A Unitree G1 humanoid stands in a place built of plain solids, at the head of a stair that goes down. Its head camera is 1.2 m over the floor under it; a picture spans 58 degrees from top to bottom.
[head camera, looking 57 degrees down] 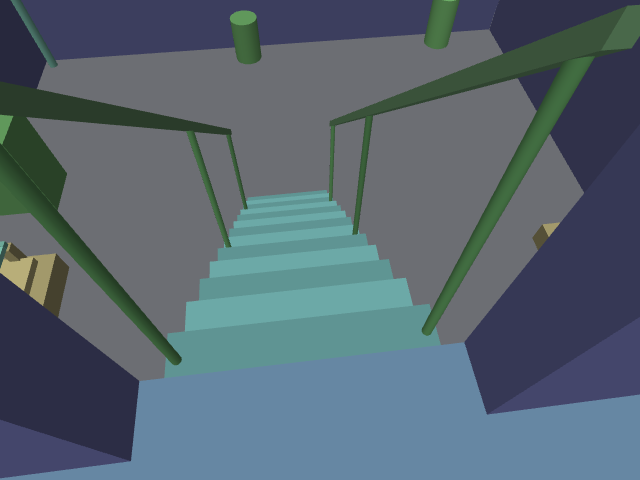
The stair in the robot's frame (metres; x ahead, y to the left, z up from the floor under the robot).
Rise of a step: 0.21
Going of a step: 0.22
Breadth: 0.91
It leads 7 degrees to the left of straight ahead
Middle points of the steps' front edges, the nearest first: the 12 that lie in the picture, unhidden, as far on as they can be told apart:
0.38 0.04 0.00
0.59 0.07 -0.21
0.80 0.09 -0.41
1.02 0.12 -0.62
1.23 0.14 -0.82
1.44 0.17 -1.03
1.66 0.19 -1.24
1.87 0.22 -1.44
2.08 0.25 -1.65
2.30 0.27 -1.86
2.51 0.30 -2.06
2.72 0.32 -2.27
